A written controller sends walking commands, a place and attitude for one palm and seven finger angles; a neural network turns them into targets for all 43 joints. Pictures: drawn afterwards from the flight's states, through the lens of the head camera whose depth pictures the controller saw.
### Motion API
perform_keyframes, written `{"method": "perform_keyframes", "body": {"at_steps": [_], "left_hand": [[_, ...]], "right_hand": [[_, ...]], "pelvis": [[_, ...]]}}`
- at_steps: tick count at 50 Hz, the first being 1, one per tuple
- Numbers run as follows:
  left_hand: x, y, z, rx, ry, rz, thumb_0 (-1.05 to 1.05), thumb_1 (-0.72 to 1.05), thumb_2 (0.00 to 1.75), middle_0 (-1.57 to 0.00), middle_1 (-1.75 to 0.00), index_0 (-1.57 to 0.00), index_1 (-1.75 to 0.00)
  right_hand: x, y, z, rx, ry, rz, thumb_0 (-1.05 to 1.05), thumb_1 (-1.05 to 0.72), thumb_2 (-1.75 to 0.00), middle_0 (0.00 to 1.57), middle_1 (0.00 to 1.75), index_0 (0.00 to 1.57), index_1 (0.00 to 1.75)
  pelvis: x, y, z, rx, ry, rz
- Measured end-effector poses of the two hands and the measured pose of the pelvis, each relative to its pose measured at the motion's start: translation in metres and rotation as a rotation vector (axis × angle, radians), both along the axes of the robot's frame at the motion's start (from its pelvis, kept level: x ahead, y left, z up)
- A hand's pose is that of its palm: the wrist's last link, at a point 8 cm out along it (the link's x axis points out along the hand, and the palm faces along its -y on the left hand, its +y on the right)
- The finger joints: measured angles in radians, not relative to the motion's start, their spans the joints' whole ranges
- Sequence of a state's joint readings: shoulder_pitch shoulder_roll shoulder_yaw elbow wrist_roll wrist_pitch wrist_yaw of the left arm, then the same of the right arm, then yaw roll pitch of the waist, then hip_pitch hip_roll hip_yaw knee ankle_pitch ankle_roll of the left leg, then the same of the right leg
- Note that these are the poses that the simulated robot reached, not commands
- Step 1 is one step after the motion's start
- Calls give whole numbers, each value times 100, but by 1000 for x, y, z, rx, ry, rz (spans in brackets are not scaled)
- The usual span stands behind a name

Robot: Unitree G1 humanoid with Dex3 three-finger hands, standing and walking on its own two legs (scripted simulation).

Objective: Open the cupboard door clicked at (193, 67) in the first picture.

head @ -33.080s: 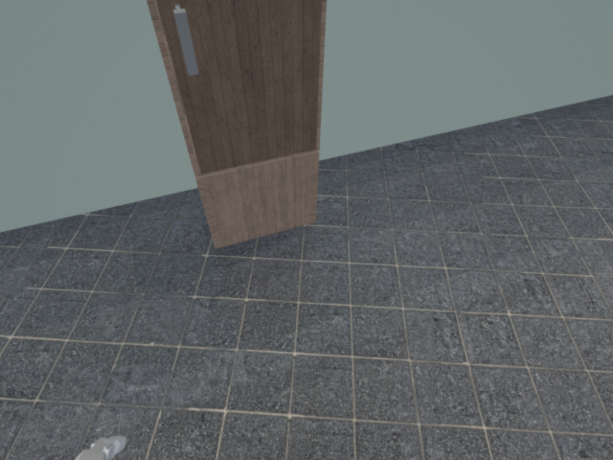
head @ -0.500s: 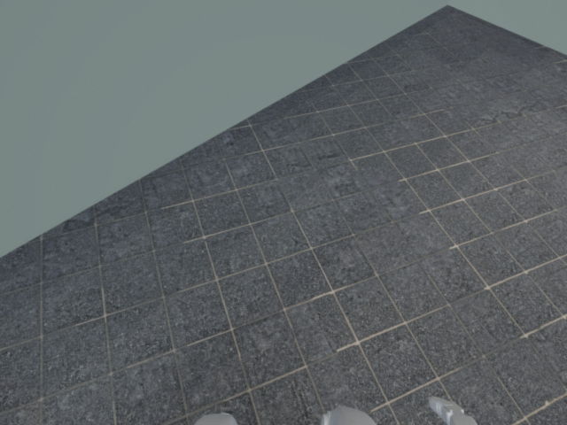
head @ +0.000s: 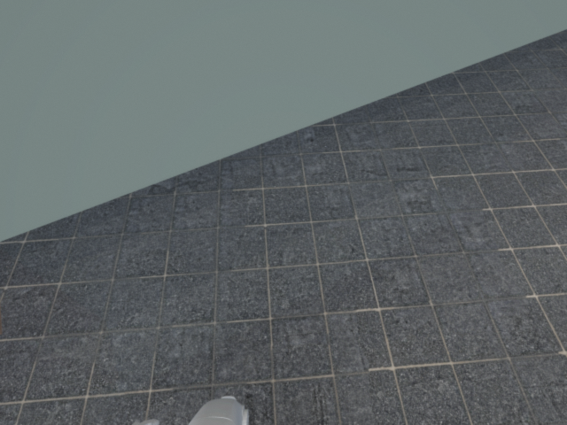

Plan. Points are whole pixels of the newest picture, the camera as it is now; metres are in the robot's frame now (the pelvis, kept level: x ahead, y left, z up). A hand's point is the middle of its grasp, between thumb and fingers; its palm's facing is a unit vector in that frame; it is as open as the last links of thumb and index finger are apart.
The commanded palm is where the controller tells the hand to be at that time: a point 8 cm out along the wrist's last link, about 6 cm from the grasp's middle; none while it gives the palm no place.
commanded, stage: turn to face it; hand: left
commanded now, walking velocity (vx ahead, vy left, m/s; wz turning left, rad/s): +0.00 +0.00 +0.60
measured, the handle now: out of the picture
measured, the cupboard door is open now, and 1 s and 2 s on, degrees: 44 44 44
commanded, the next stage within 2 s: none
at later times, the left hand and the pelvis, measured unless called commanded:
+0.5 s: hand out of the picture +0.06 +0.23 -0.16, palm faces +0.26 -0.92 -0.28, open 7.4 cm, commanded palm none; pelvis +0.01 -0.01 +0.00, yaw +16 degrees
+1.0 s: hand out of the picture -0.08 +0.17 -0.19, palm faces +0.59 -0.77 -0.24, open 7.4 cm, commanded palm none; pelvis +0.01 -0.02 -0.02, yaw +36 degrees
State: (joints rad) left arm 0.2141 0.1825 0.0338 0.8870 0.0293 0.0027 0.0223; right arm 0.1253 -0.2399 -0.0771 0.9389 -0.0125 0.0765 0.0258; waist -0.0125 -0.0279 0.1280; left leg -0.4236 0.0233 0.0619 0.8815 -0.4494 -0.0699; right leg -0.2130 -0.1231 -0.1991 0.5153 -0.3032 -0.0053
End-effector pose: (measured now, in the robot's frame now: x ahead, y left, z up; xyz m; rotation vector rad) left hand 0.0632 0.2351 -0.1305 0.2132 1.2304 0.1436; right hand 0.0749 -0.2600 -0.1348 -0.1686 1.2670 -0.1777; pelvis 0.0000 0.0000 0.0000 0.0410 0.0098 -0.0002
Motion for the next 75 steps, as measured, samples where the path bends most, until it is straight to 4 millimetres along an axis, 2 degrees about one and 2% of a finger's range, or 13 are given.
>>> {"method": "perform_keyframes", "body": {"at_steps": [8, 18, 23, 28, 32, 37, 42, 49, 53, 59, 65, 71, 75], "left_hand": [[-46, 41, -34, -22, 67, 150, 1, 91, 89, -20, -30, -21, -30], [-35, 60, -5, 17, -33, 230, 1, 91, 89, -20, -30, -20, -30], [-29, 49, 4, 44, -63, 253, 1, 90, 90, -20, -30, -20, -30], [-28, 24, 8, 83, -101, 284, 1, 90, 89, -20, -30, -20, -30], [-46, -1, 15, 84, -79, 335, 0, 90, 89, -20, -30, -20, -30], [-71, -29, 13, 40, -34, 417, 0, 90, 89, -20, -30, -20, -30], [-103, -39, 5, 17, -9, 520, 0, 92, 89, -20, -30, -21, -30], [-168, -31, -23, -16, 53, 661, 0, 91, 89, -20, -30, -21, -30], [-191, -21, -30, -19, 96, 724, 1, 91, 89, -20, -30, -20, -30], [-183, -6, -11, 9, 10, 776, 1, 91, 89, -20, -30, -20, -30], [-163, -4, 2, 47, -57, 799, 1, 90, 89, -20, -30, -20, -30], [-143, -20, 8, 110, -105, 829, 1, 90, 89, -20, -30, -20, -30], [-147, -48, 16, 115, -85, 877, 0, 90, 89, -20, -30, -20, -30]], "right_hand": [[62, 34, 6, -57, -121, 166, 0, -91, -90, 20, 30, 20, 30], [59, 46, 18, -50, -83, 246, 0, -91, -90, 20, 30, 20, 30], [55, 34, 7, -25, -39, 264, 0, -91, -90, 20, 30, 20, 30], [60, 10, -16, 6, 2, 281, 0, -91, -90, 20, 30, 20, 30], [74, -1, -19, 12, 32, 323, 0, -91, -90, 20, 30, 20, 30], [96, 0, -9, 12, 44, 390, 0, -91, -90, 20, 30, 20, 30], [126, 20, -3, 2, 33, 498, 0, -91, -90, 19, 30, 20, 30], [175, 85, 2, -13, -98, 670, 0, -91, -90, 19, 30, 19, 30], [184, 112, 10, -20, -162, 739, 0, -91, -90, 20, 30, 20, 30], [177, 122, 17, -33, -126, 798, 0, -91, -90, 20, 30, 20, 30], [173, 113, 9, -17, -61, 826, 0, -91, -90, 20, 30, 20, 30], [188, 93, -17, 8, 2, 839, 0, -91, -90, 20, 30, 20, 30], [204, 91, -20, 5, 32, 875, 0, -91, -90, 20, 30, 20, 30]], "pelvis": [[0, 20, -19, -27, -14, 102], [0, 17, -1, -59, -1, 198], [4, 2, -1, -54, 9, 251], [10, -24, -12, -30, 20, 313], [12, -34, -7, -25, 1, 374], [17, -43, 1, -1, -6, 447], [18, -44, 2, 7, -7, 524], [10, -25, -15, -24, -8, 621], [5, -19, -16, -28, -10, 664], [5, -16, -4, -53, -13, 733], [16, -24, -1, -55, -7, 795], [38, -43, -12, -34, 6, 865], [44, -50, -8, -24, -15, 928]]}}
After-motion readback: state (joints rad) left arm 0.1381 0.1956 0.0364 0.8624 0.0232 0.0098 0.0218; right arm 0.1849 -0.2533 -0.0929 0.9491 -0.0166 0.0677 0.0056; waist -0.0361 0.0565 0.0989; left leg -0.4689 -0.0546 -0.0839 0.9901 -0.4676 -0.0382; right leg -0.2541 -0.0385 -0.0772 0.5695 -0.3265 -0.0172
